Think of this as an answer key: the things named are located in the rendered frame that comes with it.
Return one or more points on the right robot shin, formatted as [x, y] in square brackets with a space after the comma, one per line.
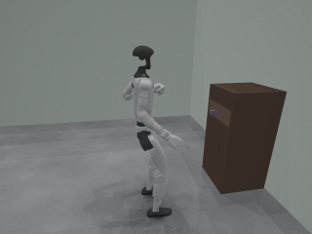
[159, 188]

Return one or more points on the robot right hand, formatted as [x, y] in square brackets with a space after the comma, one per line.
[175, 141]

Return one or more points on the robot left upper arm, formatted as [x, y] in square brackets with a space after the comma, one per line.
[127, 93]

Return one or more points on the cabinet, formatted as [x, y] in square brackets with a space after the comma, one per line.
[237, 158]

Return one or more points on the drawer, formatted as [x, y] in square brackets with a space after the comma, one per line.
[223, 115]

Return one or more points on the robot right upper arm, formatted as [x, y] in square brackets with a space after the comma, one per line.
[144, 89]

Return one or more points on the handle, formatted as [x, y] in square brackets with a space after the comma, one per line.
[213, 112]

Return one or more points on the robot left hand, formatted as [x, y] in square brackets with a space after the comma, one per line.
[159, 89]

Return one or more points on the right robot forearm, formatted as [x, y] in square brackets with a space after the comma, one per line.
[153, 125]

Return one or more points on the humanoid robot torso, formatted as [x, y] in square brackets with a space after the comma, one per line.
[140, 127]

